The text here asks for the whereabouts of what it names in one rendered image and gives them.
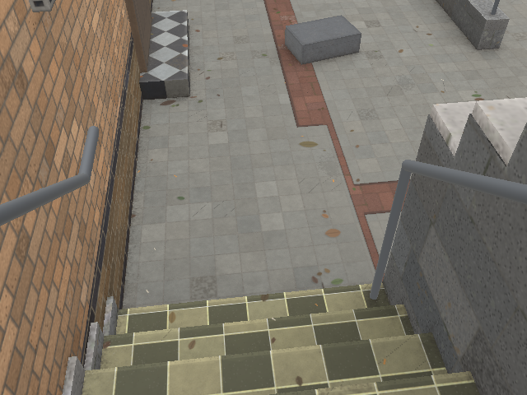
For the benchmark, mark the stairs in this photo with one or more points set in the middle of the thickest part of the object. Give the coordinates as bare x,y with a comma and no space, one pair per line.
331,341

